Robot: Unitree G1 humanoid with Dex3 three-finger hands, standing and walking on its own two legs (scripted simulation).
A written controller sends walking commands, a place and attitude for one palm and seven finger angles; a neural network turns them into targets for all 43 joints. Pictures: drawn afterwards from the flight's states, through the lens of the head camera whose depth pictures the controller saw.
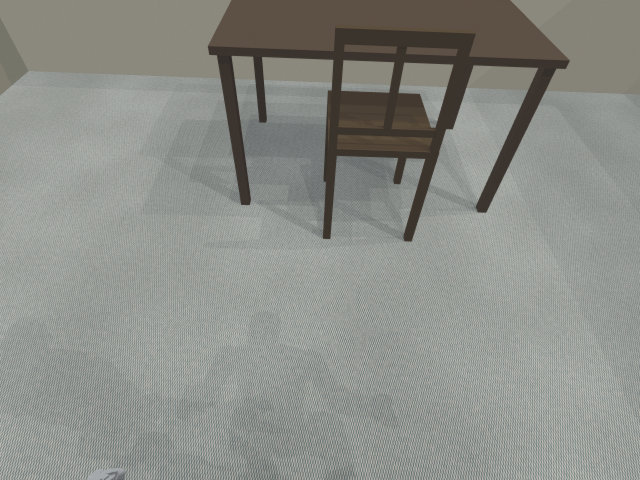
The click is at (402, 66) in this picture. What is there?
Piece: chair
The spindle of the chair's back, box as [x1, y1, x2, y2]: [384, 47, 406, 128]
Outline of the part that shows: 406,47 397,47 384,120 384,128 391,128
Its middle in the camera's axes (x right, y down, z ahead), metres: +0.22 -0.46 +1.19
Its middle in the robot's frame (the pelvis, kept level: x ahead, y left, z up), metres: +1.20 -0.16 -0.09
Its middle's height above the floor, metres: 0.68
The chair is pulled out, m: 0.00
